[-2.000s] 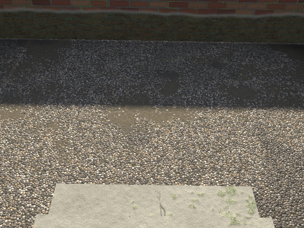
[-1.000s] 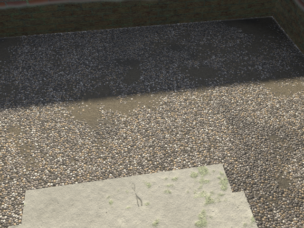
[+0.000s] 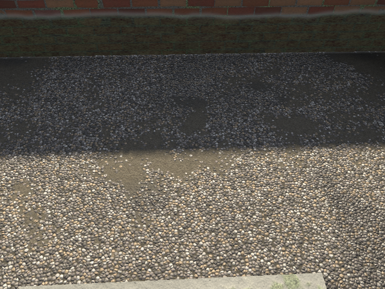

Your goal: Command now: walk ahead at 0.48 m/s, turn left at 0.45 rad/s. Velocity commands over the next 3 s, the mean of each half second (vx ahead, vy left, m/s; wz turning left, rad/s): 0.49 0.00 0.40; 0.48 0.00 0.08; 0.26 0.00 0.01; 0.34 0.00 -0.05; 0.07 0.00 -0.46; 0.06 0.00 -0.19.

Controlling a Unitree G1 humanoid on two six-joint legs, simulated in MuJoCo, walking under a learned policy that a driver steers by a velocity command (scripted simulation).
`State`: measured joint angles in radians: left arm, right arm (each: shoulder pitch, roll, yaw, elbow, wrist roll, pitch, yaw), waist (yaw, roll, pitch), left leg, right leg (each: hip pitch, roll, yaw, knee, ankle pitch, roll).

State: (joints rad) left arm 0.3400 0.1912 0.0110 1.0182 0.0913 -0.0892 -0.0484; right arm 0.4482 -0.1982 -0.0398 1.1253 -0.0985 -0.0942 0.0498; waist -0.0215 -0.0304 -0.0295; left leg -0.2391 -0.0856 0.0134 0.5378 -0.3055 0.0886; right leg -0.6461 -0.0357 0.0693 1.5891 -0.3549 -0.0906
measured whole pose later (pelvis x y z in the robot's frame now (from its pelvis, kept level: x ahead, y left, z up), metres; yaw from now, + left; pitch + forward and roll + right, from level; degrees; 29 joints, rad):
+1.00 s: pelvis +0.57 +0.06 -0.35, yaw +14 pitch +0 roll -1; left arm 0.45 0.19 -0.01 1.04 0.07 -0.08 -0.09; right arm 0.26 -0.25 -0.02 0.97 -0.10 -0.07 0.07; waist 0.07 0.01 0.00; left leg -0.24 -0.01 0.08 0.46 -0.22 0.05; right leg -0.52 -0.02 0.03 1.75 -0.62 -0.05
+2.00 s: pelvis +1.05 +0.14 -0.53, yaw +11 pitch +5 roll -1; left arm 0.28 0.23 0.08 0.98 -0.03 -0.03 0.03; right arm 0.08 -0.18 -0.05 0.86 -0.01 -0.07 0.00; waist 0.03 -0.03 -0.01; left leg -0.42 0.00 0.07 0.48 -0.15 0.05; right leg -0.51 -0.01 0.07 1.13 -0.47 0.02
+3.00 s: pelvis +1.14 +0.10 -0.53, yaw -10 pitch +0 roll +0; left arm 0.16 0.24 0.06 0.86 -0.02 -0.01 0.01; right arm 0.20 -0.24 -0.07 0.99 0.01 -0.02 -0.02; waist -0.01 -0.01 0.01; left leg -0.22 0.03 -0.02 0.53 -0.32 -0.01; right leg -0.29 0.06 0.01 0.65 -0.40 -0.06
